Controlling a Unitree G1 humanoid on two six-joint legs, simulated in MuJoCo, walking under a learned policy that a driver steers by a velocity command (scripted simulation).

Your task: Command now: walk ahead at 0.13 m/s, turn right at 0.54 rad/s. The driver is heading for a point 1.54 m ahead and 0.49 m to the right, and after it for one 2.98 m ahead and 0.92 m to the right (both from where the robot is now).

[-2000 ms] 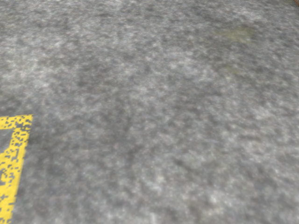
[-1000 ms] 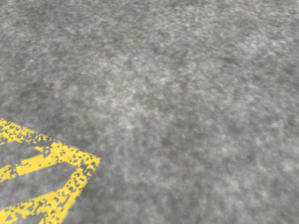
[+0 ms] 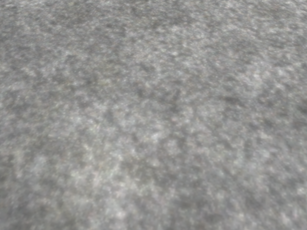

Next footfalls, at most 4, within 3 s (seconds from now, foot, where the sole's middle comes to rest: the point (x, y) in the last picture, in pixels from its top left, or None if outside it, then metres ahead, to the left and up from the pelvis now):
0.36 left None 0.15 0.14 -0.77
0.86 right None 0.03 -0.04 -0.77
1.28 left None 0.13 0.13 -0.77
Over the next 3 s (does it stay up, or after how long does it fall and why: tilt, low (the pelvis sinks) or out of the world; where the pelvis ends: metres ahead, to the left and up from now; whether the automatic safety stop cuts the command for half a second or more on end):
stays up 0.09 0.02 0.00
